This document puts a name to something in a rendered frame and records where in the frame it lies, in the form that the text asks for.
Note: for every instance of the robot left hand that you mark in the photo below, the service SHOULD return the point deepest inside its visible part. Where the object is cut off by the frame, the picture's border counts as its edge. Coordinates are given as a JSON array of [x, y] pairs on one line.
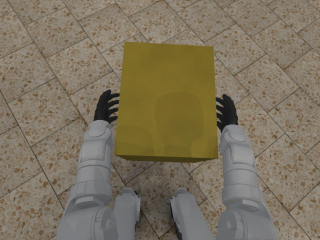
[[102, 111]]

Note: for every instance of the left robot forearm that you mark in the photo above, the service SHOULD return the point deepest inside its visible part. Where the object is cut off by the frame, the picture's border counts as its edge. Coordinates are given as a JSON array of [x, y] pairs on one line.
[[92, 183]]

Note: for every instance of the robot left shin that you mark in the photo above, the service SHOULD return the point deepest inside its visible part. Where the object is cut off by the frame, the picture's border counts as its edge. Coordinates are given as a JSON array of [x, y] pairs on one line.
[[126, 190]]

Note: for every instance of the right robot foot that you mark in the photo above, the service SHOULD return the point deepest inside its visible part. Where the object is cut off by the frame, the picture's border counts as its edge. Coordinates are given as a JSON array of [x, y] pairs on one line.
[[179, 235]]

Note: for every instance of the robot right hand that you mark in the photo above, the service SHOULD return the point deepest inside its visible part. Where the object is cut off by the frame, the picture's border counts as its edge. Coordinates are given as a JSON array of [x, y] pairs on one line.
[[229, 112]]

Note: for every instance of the robot left upper arm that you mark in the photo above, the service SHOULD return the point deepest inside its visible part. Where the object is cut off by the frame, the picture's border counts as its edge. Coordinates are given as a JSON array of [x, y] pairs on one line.
[[94, 223]]

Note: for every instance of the robot right upper arm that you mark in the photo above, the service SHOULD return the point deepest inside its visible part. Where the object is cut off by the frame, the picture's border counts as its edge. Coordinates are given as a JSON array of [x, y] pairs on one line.
[[238, 224]]

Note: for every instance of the right robot forearm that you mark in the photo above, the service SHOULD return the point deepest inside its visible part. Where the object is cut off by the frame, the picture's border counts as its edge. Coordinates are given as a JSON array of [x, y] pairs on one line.
[[241, 186]]

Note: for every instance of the carton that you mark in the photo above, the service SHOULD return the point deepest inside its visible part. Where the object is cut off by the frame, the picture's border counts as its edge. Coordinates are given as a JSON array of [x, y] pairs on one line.
[[167, 104]]

